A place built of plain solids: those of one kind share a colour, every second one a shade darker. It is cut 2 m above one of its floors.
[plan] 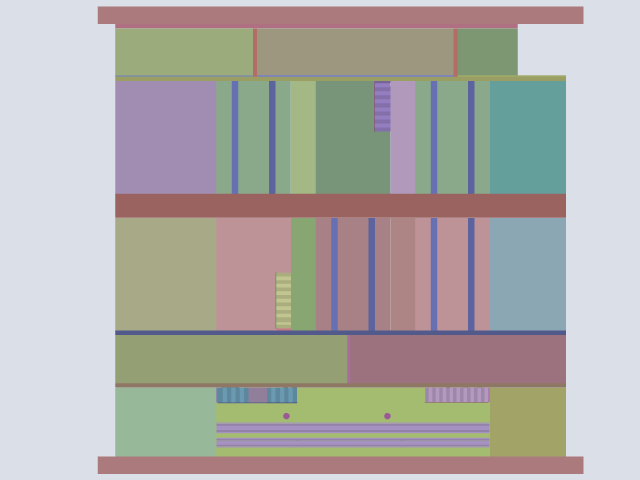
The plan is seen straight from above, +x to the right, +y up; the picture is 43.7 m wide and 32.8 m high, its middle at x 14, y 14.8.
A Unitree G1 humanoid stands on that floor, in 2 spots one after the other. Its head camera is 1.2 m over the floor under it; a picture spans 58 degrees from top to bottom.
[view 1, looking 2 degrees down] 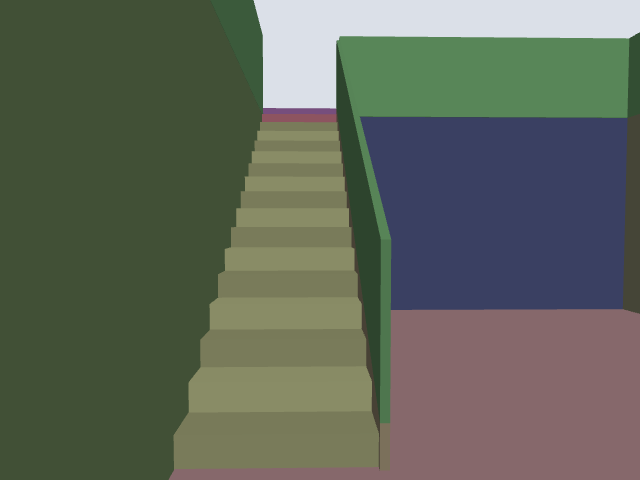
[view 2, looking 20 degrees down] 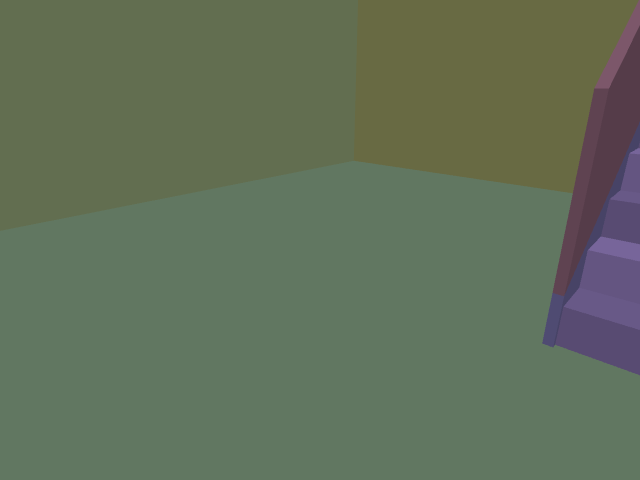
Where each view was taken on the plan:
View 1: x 11.33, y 14.67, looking -91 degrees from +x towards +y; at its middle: step_basins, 3.63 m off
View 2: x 18.13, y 20.11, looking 133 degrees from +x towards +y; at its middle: floor_basinn_concrete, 3.51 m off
